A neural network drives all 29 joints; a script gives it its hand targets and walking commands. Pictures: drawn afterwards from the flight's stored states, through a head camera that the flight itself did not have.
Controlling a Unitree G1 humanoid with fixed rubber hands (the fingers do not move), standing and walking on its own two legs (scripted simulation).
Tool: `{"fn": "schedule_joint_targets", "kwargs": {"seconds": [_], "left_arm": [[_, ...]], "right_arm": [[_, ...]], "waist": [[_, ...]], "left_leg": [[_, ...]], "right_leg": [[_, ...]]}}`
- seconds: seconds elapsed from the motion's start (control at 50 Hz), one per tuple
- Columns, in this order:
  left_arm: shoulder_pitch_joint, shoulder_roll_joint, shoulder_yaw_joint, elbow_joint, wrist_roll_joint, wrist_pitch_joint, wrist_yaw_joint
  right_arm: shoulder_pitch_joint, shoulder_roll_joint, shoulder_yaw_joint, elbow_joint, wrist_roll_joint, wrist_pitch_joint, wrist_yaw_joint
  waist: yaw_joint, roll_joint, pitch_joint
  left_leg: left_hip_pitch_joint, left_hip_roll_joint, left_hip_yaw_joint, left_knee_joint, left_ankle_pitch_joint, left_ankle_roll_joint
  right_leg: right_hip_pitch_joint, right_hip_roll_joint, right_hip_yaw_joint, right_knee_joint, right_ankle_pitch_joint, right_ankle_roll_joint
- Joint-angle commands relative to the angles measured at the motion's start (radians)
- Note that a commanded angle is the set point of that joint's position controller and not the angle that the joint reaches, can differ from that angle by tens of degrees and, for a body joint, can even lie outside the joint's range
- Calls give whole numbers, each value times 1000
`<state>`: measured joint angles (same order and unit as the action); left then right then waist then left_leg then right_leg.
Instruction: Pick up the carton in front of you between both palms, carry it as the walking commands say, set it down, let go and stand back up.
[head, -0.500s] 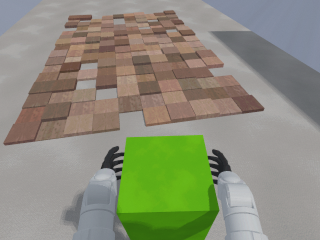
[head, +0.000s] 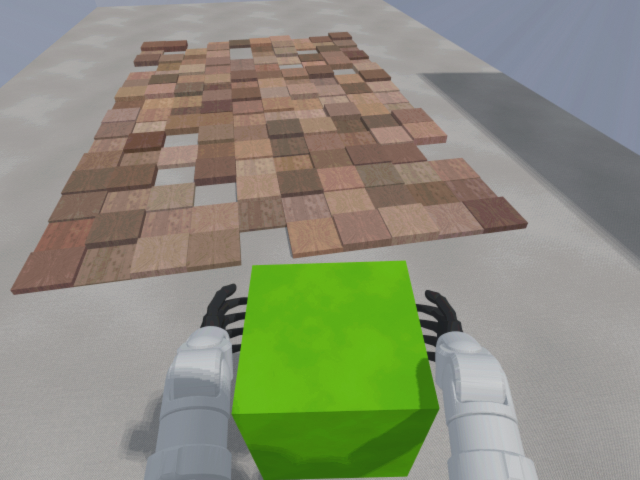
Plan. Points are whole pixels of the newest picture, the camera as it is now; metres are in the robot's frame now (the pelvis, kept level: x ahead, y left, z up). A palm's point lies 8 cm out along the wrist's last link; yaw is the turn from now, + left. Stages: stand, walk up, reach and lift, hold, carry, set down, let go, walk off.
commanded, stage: hold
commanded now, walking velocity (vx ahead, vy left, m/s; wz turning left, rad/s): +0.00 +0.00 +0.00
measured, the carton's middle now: (332, 374) +0.29 +0.00 -0.03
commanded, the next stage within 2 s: carry in 0.26 s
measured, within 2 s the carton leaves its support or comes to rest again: neither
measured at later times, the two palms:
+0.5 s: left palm (204, 310) +0.33 +0.17 +0.07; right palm (429, 312) +0.33 -0.13 +0.07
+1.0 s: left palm (207, 202) +0.56 +0.22 +0.08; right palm (377, 201) +0.56 -0.08 +0.08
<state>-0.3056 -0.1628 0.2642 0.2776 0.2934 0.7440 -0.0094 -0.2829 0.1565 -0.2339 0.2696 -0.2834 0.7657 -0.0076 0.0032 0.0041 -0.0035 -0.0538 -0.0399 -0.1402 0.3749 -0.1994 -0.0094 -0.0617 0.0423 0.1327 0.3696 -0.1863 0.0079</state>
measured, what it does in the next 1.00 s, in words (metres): walks ahead: right foot, then left foot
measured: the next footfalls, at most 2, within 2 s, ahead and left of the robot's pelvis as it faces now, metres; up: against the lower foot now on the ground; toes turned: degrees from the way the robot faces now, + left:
right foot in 0.64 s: +0.14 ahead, -0.10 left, +0.00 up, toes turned -7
left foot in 0.92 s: +0.37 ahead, +0.14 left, +0.00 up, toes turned +12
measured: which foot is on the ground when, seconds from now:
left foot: down 0.00-0.64, up 0.66-0.90, down 0.92-1.00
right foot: down 0.00-0.46, up 0.48-0.62, down 0.64-0.94, up 0.96-1.00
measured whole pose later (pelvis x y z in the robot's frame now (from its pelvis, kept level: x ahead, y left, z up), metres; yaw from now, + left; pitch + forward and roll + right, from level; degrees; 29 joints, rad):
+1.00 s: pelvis +0.29 +0.06 -0.02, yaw -1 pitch +4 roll +1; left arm -0.20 -0.12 0.15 -0.37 0.09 1.24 0.10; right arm -0.21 0.14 -0.10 -0.33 -0.11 1.23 -0.10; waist 0.02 -0.04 -0.11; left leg -0.42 0.03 0.25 0.58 -0.23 0.09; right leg -0.24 -0.11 -0.08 0.91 -0.48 0.03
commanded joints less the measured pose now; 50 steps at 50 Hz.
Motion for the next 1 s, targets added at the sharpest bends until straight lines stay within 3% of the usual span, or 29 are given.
{"fn": "schedule_joint_targets", "kwargs": {"seconds": [0.0,0.22,0.24,0.28,0.3,0.36,0.4,0.42,0.46,0.48,0.5,0.54,0.58,0.6,0.62,0.64,0.66,0.68,0.7,0.72,0.76,0.8,0.84,0.88,0.9,0.92,0.94,0.96,0.98], "left_arm": [[-496,-936,-545,23,-262,-20,-249],[-483,-930,-540,27,-256,-21,-248],[-489,-922,-554,17,-268,-19,-246],[-472,-917,-571,-20,-275,-16,-238],[-483,-920,-596,-56,-289,-12,-231],[-470,-910,-672,-160,-340,27,-206],[-459,-887,-732,-238,-376,79,-188],[-464,-876,-757,-273,-394,111,-180],[-500,-855,-799,-325,-438,175,-171],[-516,-852,-822,-346,-469,208,-169],[-523,-852,-843,-366,-504,236,-169],[-483,-855,-865,-398,-559,283,-165],[-415,-872,-872,-429,-583,322,-156],[-385,-879,-871,-452,-584,340,-152],[-348,-882,-864,-467,-580,361,-149],[-302,-856,-844,-476,-558,377,-143],[-284,-842,-826,-476,-530,388,-136],[-297,-847,-829,-523,-520,400,-128],[-311,-862,-840,-563,-526,415,-122],[-314,-890,-848,-600,-540,424,-122],[-328,-909,-864,-672,-567,436,-129],[-337,-885,-873,-695,-593,452,-137],[-316,-847,-877,-703,-607,471,-144],[-307,-811,-876,-702,-614,489,-148],[-306,-790,-873,-700,-614,498,-149],[-324,-760,-864,-701,-613,509,-153],[-371,-750,-867,-716,-628,525,-157],[-395,-765,-869,-699,-635,532,-161],[-405,-777,-862,-681,-639,533,-166]], "right_arm": [[-580,933,545,-43,278,-48,250],[-568,930,538,-38,273,-48,249],[-572,921,544,-54,276,-46,248],[-585,925,564,-94,299,-45,244],[-600,928,592,-122,317,-41,241],[-594,923,677,-210,374,-2,227],[-587,907,731,-276,420,44,217],[-591,889,745,-305,436,72,211],[-557,840,749,-339,459,134,197],[-544,818,757,-359,460,166,185],[-537,805,767,-396,469,198,172],[-531,802,792,-475,507,254,154],[-500,814,816,-535,543,299,150],[-460,824,823,-554,553,320,150],[-425,828,825,-565,558,339,152],[-431,838,835,-598,574,364,161],[-465,837,843,-622,595,385,173],[-486,854,855,-625,612,397,184],[-475,864,852,-625,624,404,190],[-456,870,849,-639,631,410,191],[-421,874,847,-682,625,416,183],[-410,871,846,-703,615,426,169],[-372,841,828,-714,593,440,155],[-335,815,810,-702,571,455,147],[-324,799,798,-688,563,463,145],[-314,779,782,-675,551,470,142],[-327,760,761,-651,530,472,139],[-354,770,759,-657,537,478,137],[-376,802,772,-665,548,482,137]], "waist": [[0,-3,-198],[-1,-3,-210],[-2,-32,-195],[1,-51,-203],[0,-68,-188],[2,-140,-254],[1,-115,-292],[1,-44,-281],[-27,255,-216],[-31,270,-160],[-31,202,-162],[-31,143,-246],[-17,150,-319],[-14,120,-353],[-3,52,-393],[17,-175,-404],[23,-302,-332],[25,-226,-281],[31,-153,-272],[32,-97,-290],[27,-107,-291],[20,-147,-281],[16,-165,-271],[1,-122,-297],[-9,-88,-339],[-36,45,-372],[-40,286,-379],[-35,239,-358],[-35,166,-337]], "left_leg": [[-6,-46,73,-63,72,-5],[6,-47,73,-63,113,-6],[-122,107,39,22,-31,6],[-177,73,42,29,-381,21],[-226,66,52,55,-448,21],[-261,28,163,185,-219,6],[-196,29,182,95,-220,9],[-145,74,118,17,-290,22],[18,317,-277,-202,-489,126],[52,374,-359,-205,-366,185],[51,370,-323,-184,-221,202],[66,313,-152,-117,-45,172],[-3,234,22,-26,10,120],[-113,201,96,41,-29,98],[-285,169,160,156,-80,68],[-507,108,251,399,-175,17],[-736,58,265,491,-318,8],[-808,103,208,548,-388,28],[-817,119,201,580,-395,30],[-804,134,195,548,-361,28],[-704,132,232,404,-211,16],[-558,90,294,276,-106,4],[-399,58,354,166,-15,0],[-116,16,433,90,68,11],[63,32,420,96,15,31],[201,188,178,-1,-147,71],[285,442,-310,-146,-213,199],[294,505,-406,-164,-127,261],[254,477,-326,-138,9,251]], "right_leg": [[41,43,-66,-57,57,5],[53,44,-65,-58,95,7],[-66,-123,-26,8,-55,-7],[-161,-132,45,-64,-487,-30],[-180,-146,70,-81,-590,-41],[-134,-208,118,-84,-483,-80],[-170,-199,65,-40,-465,-84],[-240,-160,-7,32,-458,-62],[-534,-45,-216,380,-318,12],[-634,-71,-217,373,-324,3],[-621,-87,-208,348,-333,-10],[-503,-55,-254,230,-256,-9],[-271,-13,-327,42,-105,-2],[-73,-25,-322,-11,-39,-2],[161,-103,-232,-39,-50,-23],[304,-314,91,-119,-226,-111],[357,-467,323,-139,-122,-227],[340,-507,340,-122,24,-270],[327,-488,283,-110,127,-257],[322,-472,218,-123,102,-230],[260,-392,48,-159,100,-159],[161,-323,-92,-152,133,-124],[59,-292,-180,-118,119,-99],[-89,-254,-264,28,134,-59],[-186,-226,-316,168,168,-35],[-327,-174,-355,397,44,10],[-554,-60,-336,663,-232,45],[-679,-85,-207,819,-325,13],[-707,-132,-165,873,-304,-12]]}}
